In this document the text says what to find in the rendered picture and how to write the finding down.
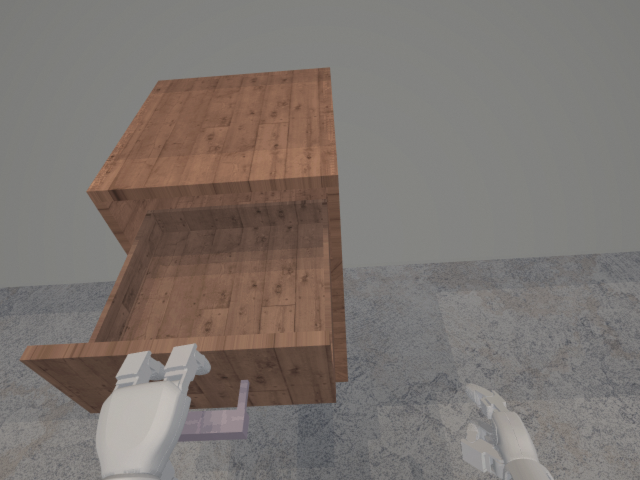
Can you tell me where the robot left hand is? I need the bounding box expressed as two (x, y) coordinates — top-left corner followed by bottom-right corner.
(96, 343), (211, 480)

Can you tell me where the cabinet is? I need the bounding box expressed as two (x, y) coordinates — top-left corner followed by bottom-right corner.
(86, 67), (348, 382)

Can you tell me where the drawer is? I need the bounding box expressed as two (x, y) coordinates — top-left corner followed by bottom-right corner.
(19, 199), (336, 413)

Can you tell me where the robot right hand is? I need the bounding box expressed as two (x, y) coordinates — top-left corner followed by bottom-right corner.
(461, 383), (539, 480)

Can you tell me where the handle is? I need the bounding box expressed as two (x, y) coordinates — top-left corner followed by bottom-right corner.
(178, 380), (249, 442)

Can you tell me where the right robot forearm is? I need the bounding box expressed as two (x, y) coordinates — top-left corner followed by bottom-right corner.
(503, 459), (554, 480)

